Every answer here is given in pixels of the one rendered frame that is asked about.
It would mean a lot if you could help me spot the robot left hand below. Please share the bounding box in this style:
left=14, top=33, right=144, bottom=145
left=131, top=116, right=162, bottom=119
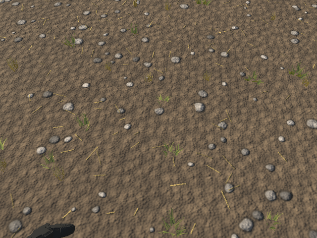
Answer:
left=27, top=223, right=75, bottom=238

